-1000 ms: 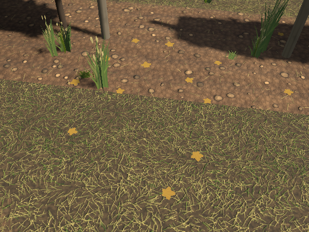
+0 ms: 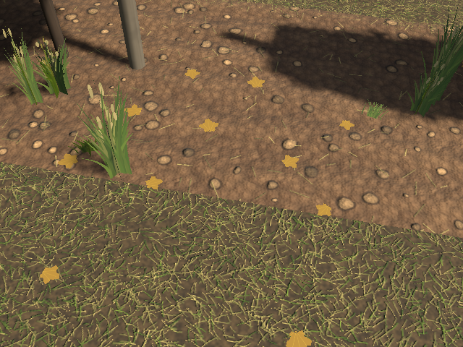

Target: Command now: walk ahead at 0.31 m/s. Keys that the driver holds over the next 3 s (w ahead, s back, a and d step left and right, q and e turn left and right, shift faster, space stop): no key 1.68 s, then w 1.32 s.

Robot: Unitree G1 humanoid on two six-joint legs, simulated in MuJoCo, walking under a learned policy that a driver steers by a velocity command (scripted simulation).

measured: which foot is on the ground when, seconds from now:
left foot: down 0.00-1.00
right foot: up 0.00-0.20, down 0.22-1.00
